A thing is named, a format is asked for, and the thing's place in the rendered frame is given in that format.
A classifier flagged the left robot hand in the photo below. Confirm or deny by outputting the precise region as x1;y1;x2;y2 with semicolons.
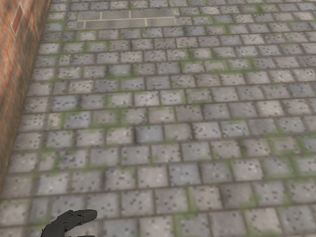
40;209;98;237

